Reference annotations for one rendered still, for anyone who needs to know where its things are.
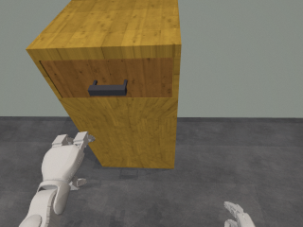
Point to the robot right hand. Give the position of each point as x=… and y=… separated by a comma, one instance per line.
x=243, y=219

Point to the handle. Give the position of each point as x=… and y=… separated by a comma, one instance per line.
x=108, y=90

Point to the cabinet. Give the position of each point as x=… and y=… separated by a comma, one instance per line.
x=137, y=132

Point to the robot left hand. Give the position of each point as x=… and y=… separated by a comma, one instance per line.
x=64, y=158

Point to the drawer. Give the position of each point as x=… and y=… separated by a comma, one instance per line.
x=146, y=77

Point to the robot left forearm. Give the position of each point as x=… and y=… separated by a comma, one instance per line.
x=48, y=205

